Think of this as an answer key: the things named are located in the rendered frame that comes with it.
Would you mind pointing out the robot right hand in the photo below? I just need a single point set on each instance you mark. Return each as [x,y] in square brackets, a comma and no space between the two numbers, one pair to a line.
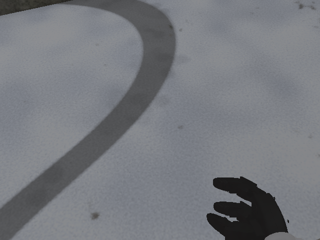
[255,222]

